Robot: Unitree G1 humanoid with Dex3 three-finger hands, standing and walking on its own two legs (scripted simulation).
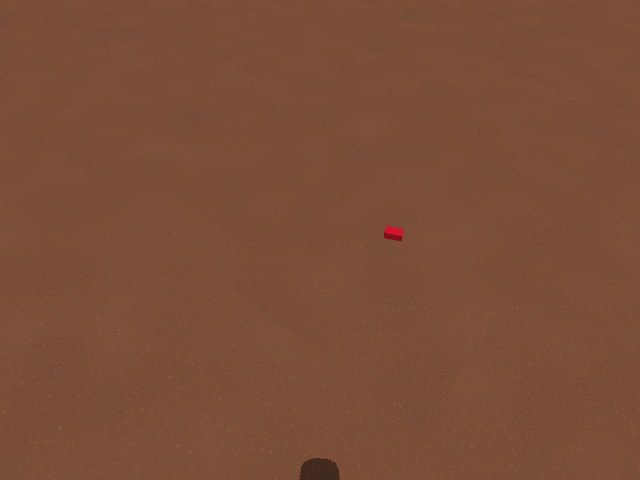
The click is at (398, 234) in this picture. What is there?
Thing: small box
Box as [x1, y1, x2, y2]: [384, 226, 403, 240]
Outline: 386,226 384,237 401,240 403,229
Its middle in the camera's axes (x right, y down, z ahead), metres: +0.33 -0.05 +1.75
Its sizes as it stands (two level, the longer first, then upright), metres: 0.078 0.047 0.032
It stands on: the floor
